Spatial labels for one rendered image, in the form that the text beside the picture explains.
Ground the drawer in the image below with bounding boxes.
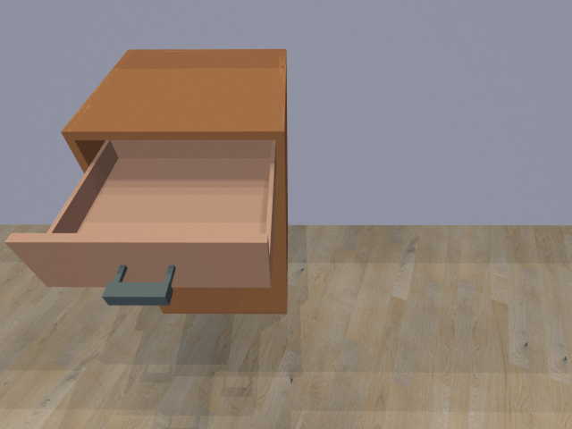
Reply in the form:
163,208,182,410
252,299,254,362
4,140,277,288

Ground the cabinet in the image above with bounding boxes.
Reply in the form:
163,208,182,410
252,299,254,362
61,49,288,314

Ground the handle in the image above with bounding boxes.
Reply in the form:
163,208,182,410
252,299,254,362
102,265,176,306

